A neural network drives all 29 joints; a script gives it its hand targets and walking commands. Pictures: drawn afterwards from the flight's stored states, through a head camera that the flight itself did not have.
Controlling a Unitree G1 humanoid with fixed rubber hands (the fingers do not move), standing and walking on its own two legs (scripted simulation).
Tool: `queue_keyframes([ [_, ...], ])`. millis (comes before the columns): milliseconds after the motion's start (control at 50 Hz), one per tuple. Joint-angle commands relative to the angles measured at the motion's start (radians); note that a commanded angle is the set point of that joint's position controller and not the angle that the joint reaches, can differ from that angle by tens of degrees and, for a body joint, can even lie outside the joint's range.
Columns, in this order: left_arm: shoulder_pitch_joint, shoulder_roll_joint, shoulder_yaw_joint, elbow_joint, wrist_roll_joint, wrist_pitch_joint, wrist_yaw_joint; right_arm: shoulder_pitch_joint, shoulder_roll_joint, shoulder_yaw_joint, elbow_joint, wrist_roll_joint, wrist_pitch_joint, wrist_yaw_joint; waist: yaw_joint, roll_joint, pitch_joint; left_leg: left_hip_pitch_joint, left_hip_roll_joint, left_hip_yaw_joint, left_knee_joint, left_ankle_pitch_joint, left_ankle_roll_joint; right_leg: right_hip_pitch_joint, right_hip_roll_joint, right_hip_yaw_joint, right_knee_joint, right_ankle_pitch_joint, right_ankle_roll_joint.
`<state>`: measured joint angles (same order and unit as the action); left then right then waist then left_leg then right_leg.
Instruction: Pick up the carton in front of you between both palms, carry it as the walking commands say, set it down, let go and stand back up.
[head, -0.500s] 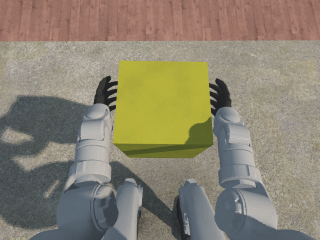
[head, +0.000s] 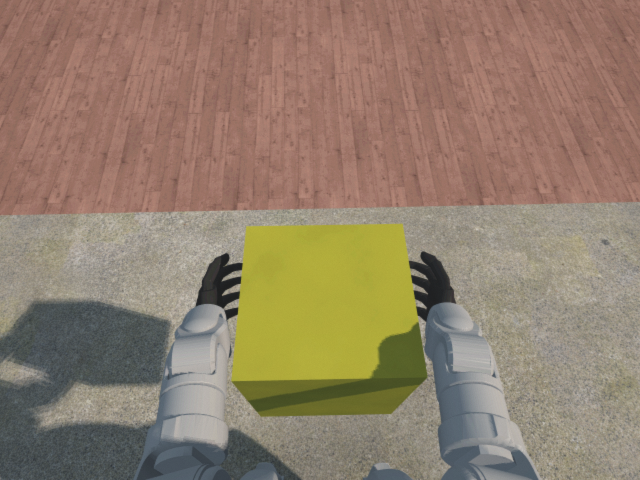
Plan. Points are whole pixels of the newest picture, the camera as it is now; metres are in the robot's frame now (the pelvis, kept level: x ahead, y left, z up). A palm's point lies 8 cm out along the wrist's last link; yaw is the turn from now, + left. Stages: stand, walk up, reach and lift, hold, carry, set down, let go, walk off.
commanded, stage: reach and lift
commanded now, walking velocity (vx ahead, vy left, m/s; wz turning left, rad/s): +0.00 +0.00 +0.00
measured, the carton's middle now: (325, 328) +0.34 +0.00 -0.08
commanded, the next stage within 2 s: hold in 1.28 s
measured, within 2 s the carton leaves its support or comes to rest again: neither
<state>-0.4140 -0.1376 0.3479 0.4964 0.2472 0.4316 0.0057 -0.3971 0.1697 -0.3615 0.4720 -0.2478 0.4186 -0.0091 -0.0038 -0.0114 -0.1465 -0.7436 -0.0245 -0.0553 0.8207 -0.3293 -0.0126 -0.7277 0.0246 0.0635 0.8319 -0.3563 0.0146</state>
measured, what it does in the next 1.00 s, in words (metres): stands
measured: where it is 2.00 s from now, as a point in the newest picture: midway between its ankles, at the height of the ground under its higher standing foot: outside the picture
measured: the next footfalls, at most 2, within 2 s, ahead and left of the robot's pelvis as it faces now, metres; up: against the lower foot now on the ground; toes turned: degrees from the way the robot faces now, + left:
none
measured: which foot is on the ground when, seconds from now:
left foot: down 0.00-1.00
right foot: down 0.00-1.00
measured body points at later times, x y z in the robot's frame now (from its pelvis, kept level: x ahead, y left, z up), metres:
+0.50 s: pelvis +0.00 +0.00 +0.04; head -0.02 +0.00 +0.49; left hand +0.32 +0.15 +0.06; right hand +0.32 -0.15 +0.06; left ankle +0.04 +0.13 -0.70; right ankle +0.03 -0.13 -0.70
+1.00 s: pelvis +0.02 +0.00 +0.05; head +0.00 +0.00 +0.50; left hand +0.33 +0.15 +0.07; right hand +0.33 -0.15 +0.07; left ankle +0.04 +0.13 -0.70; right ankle +0.03 -0.13 -0.70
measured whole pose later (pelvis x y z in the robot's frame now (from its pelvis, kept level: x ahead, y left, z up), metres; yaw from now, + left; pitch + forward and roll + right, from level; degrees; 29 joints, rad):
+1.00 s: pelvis +0.02 +0.00 +0.05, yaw +0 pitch -5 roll +0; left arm -0.28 -0.16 0.25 0.30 0.29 0.67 -0.01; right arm -0.29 0.16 -0.26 0.31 -0.30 0.65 0.03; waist 0.00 -0.01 0.03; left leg -0.10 -0.01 -0.06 0.37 -0.19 -0.01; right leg -0.08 0.01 0.07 0.38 -0.21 0.01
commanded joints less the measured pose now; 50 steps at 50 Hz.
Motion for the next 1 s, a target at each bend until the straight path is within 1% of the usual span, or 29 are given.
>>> queue_keyframes([
  [0,-0.452,-1.018,-0.597,0.018,-0.167,0.009,-0.238,-0.451,0.997,0.605,0.048,0.152,0.023,0.237,0.005,0.014,-0.394,0.395,-0.093,-0.018,-0.169,0.294,0.015,0.295,0.090,0.010,-0.185,0.297,-0.010],
  [80,-0.398,-1.009,-0.626,-0.032,-0.177,0.048,-0.238,-0.391,0.984,0.632,-0.006,0.163,0.060,0.237,0.005,0.013,-0.314,0.497,-0.084,-0.020,-0.254,0.329,0.015,0.403,0.080,0.014,-0.273,0.334,-0.007],
  [160,-0.356,-0.994,-0.654,-0.099,-0.192,0.100,-0.241,-0.342,0.981,0.651,-0.051,0.182,0.108,0.241,0.002,0.004,-0.231,0.588,-0.076,-0.024,-0.342,0.327,0.014,0.504,0.070,0.017,-0.360,0.340,-0.008],
  [200,-0.339,-0.983,-0.643,-0.107,-0.186,0.125,-0.243,-0.328,0.967,0.637,-0.052,0.175,0.135,0.244,0.001,0.006,-0.164,0.604,-0.074,-0.021,-0.378,0.293,0.012,0.528,0.068,0.016,-0.398,0.305,-0.012],
  [280,-0.329,-0.952,-0.580,-0.082,-0.156,0.161,-0.249,-0.326,0.938,0.580,-0.033,0.147,0.172,0.251,0.002,0.004,-0.036,0.606,-0.071,-0.011,-0.430,0.191,0.017,0.538,0.061,0.011,-0.451,0.206,-0.018],
  [340,-0.379,-0.941,-0.528,-0.059,-0.129,0.164,-0.257,-0.375,0.927,0.528,-0.008,0.123,0.176,0.259,0.005,0.005,0.011,0.598,-0.066,-0.003,-0.438,0.116,0.022,0.528,0.056,0.005,-0.462,0.133,-0.024],
  [380,-0.424,-0.956,-0.536,-0.070,-0.134,0.159,-0.262,-0.419,0.941,0.537,-0.021,0.128,0.171,0.263,0.005,0.007,-0.009,0.610,-0.065,-0.003,-0.435,0.105,0.023,0.538,0.053,0.004,-0.460,0.125,-0.025],
  [440,-0.467,-0.969,-0.550,-0.087,-0.141,0.154,-0.266,-0.459,0.953,0.550,-0.035,0.135,0.166,0.265,0.004,0.007,-0.053,0.631,-0.065,-0.004,-0.429,0.121,0.022,0.558,0.055,0.002,-0.453,0.140,-0.024],
  [540,-0.471,-0.966,-0.561,-0.093,-0.142,0.159,-0.264,-0.462,0.944,0.555,-0.043,0.131,0.169,0.263,-0.001,0.007,-0.072,0.655,-0.066,-0.001,-0.436,0.138,0.017,0.579,0.059,-0.001,-0.458,0.152,-0.021],
  [840,-0.335,-0.948,-0.596,-0.186,-0.167,0.189,-0.244,-0.339,0.904,0.585,-0.130,0.151,0.195,0.258,0.003,0.016,-0.091,0.737,-0.069,-0.009,-0.473,0.321,0.003,0.654,0.072,0.002,-0.488,0.320,-0.014],
  [980,-0.288,-0.938,-0.615,-0.234,-0.183,0.208,-0.241,-0.291,0.897,0.605,-0.179,0.167,0.213,0.254,0.003,0.015,-0.082,0.758,-0.072,-0.012,-0.483,0.370,0.001,0.678,0.074,0.007,-0.500,0.371,-0.011],
])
